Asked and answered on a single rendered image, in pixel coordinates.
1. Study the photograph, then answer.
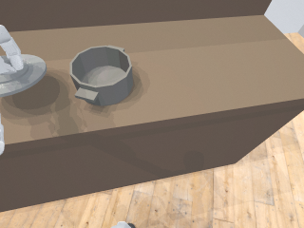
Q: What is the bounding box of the pot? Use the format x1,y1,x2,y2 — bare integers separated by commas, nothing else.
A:
69,45,133,106

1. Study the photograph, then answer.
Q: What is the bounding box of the left robot shin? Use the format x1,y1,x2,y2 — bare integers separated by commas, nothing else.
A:
117,221,130,227

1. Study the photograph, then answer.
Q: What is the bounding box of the knob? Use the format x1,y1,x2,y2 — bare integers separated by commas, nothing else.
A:
1,55,13,67

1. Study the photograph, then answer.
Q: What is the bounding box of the left robot hand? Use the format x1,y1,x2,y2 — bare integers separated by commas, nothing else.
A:
0,25,24,75

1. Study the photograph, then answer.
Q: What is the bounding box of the table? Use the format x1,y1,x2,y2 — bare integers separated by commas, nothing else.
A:
0,0,304,213

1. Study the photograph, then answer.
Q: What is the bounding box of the lid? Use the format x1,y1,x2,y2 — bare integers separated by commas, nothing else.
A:
0,54,47,98

